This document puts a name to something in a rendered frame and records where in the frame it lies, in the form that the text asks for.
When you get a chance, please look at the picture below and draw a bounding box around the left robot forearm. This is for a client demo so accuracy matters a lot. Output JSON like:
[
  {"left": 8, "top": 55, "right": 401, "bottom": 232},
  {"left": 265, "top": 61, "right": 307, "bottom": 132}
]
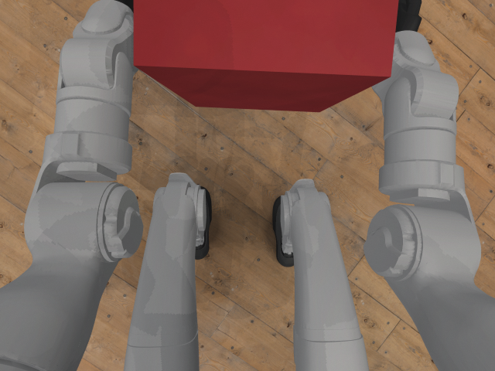
[{"left": 24, "top": 0, "right": 139, "bottom": 251}]

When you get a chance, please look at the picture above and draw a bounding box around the right robot thigh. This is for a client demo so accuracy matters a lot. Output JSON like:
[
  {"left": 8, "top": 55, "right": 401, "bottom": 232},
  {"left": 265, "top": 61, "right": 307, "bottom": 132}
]
[{"left": 281, "top": 187, "right": 369, "bottom": 371}]

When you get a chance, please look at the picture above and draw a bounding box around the right robot forearm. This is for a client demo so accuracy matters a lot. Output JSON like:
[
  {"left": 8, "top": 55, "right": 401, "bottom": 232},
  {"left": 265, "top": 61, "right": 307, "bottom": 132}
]
[{"left": 372, "top": 30, "right": 481, "bottom": 259}]

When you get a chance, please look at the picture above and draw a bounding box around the robot right shin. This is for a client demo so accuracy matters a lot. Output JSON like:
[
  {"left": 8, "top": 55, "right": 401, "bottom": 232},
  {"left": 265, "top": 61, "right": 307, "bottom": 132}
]
[{"left": 282, "top": 179, "right": 331, "bottom": 253}]

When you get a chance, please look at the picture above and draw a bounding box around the right robot upper arm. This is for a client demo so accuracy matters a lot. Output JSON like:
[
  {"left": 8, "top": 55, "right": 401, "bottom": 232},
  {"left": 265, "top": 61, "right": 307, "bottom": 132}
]
[{"left": 364, "top": 204, "right": 495, "bottom": 371}]

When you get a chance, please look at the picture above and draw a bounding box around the carton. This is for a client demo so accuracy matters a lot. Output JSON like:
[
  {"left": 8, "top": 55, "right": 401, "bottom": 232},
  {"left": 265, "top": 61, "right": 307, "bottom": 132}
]
[{"left": 134, "top": 0, "right": 399, "bottom": 112}]

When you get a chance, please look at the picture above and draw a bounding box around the left robot upper arm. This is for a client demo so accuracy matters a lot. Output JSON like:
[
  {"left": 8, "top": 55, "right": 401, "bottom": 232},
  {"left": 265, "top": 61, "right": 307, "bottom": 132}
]
[{"left": 0, "top": 182, "right": 144, "bottom": 371}]

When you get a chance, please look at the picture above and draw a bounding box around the robot right hand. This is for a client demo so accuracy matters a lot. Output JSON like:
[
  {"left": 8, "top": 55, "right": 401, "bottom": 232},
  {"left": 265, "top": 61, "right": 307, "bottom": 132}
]
[{"left": 395, "top": 0, "right": 422, "bottom": 32}]

